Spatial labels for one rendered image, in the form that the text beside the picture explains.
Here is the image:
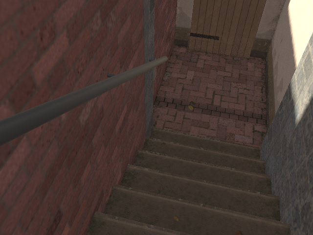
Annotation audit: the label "stairs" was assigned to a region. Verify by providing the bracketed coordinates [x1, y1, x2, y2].
[86, 128, 291, 235]

